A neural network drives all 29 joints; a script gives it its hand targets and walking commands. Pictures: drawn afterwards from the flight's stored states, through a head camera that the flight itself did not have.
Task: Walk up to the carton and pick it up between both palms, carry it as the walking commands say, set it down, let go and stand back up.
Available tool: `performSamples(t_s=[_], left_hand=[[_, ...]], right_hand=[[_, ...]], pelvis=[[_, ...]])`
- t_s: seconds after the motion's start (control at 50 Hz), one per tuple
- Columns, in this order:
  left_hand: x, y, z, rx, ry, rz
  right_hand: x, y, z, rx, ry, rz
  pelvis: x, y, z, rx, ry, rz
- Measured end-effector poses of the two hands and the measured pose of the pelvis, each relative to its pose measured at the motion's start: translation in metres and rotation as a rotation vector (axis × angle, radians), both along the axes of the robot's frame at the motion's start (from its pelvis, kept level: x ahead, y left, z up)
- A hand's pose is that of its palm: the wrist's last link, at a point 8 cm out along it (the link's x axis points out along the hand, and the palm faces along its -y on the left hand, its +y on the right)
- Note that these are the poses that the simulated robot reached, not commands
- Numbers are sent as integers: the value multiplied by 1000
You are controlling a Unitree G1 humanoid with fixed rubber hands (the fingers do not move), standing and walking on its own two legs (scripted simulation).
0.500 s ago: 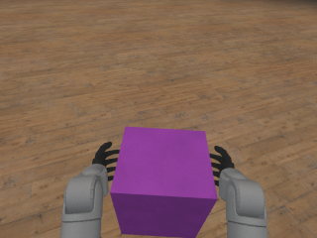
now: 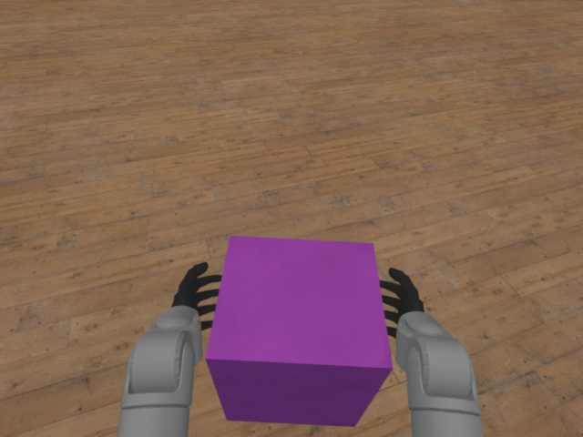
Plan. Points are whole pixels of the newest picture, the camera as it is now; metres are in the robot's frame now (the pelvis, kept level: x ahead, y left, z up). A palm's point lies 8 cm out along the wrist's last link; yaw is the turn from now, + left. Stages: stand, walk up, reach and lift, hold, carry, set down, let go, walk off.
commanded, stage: carry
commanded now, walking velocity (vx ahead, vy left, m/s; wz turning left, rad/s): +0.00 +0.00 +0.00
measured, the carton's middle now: (295, 336) +0.30 +0.00 -0.02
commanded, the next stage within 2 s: hold in 0.76 s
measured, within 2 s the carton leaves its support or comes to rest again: neither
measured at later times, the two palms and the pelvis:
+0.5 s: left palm (187, 323) +0.27 +0.15 +0.05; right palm (407, 325) +0.28 -0.15 +0.05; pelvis +0.00 +0.00 +0.00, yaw +1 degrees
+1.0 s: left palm (189, 335) +0.26 +0.14 +0.04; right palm (412, 332) +0.27 -0.15 +0.05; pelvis -0.01 -0.01 +0.00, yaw +5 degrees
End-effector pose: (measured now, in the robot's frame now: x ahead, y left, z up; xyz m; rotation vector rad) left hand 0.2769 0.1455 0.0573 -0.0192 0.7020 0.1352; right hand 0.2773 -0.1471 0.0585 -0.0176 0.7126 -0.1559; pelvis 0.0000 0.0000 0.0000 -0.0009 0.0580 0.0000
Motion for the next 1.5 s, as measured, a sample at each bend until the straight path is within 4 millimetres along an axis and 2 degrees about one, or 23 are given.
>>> performSamples(t_s=[0.76,0.88,1.0,1.18,1.3,1.5], left_hand=[[-6,-4,-9,27,-41,2],[-15,-5,-25,53,-14,-19],[-19,-6,-13,71,-49,-8],[-1,-15,2,43,-56,-1],[0,-12,-14,35,-28,4],[5,0,-53,43,0,-5]], right_hand=[[0,-4,-10,-5,-41,25],[-7,-5,-23,-35,-14,45],[-6,-5,-13,-15,-52,53],[2,-13,-5,52,-58,-11],[5,-11,-18,58,-30,-17],[12,1,-55,26,-3,2]], pelvis=[[-2,-7,-1,1,-6,15],[-6,-9,3,-1,-113,53],[-11,-12,4,3,-165,81],[-20,-16,1,8,-220,111],[-21,-16,-2,8,-228,118],[-25,-8,-7,0,-150,121]])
